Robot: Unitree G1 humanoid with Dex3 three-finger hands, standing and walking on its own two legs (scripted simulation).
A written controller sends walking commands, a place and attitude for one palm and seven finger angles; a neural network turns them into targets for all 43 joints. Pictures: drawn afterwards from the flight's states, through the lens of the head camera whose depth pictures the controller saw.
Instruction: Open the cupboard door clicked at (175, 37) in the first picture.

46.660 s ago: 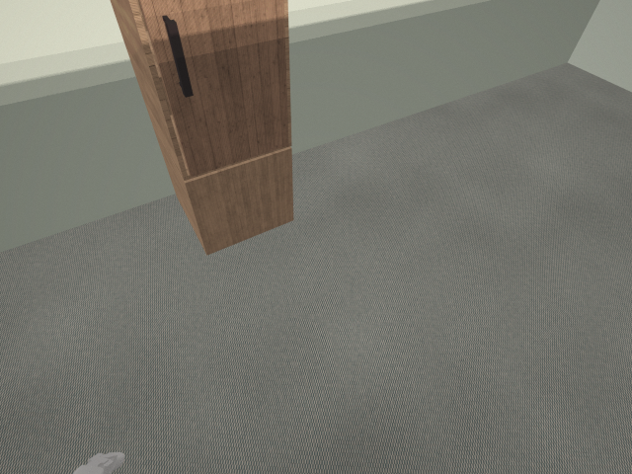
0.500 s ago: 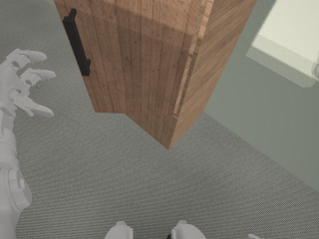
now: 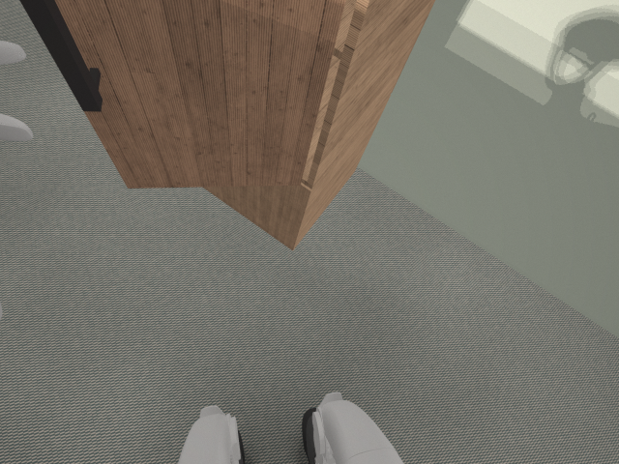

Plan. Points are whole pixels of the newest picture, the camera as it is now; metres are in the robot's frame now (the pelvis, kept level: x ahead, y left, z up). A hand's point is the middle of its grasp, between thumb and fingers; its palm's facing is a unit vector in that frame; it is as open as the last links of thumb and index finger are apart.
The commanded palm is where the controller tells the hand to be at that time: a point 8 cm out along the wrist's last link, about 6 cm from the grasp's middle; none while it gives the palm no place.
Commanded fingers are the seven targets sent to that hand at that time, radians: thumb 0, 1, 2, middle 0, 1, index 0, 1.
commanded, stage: move the hooked fingers beside the handle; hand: left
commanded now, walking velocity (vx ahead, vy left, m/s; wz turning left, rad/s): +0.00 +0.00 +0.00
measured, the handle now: (65, 33) +0.60 +0.22 +0.10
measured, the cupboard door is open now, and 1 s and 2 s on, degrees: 41 41 41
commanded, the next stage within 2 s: slide the fingers in behind the handle in 0.88 s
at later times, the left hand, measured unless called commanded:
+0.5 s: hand out of the picture +0.55 +0.29 +0.11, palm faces -0.02 -1.00 +0.00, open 14.0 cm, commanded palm +0.54 +0.32 +0.10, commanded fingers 0.00 -0.50 0.30 -0.30 -1.20 -0.30 -1.20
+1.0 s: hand out of the picture +0.54 +0.27 +0.11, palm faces -0.02 -1.00 +0.00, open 14.0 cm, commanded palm +0.54 +0.31 +0.10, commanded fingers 0.00 -0.50 0.30 -0.30 -1.20 -0.30 -1.20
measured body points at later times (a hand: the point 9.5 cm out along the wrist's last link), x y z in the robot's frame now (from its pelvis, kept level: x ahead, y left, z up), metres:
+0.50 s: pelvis +0.02 +0.01 +0.00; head +0.18 +0.05 +0.42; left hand +0.55 +0.34 +0.11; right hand -0.02 -0.25 -0.08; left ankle +0.01 +0.09 -0.67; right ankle +0.02 -0.13 -0.67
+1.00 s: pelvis +0.01 +0.00 +0.00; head +0.17 +0.04 +0.42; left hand +0.54 +0.33 +0.11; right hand -0.01 -0.26 -0.09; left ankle +0.01 +0.09 -0.67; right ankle +0.02 -0.13 -0.67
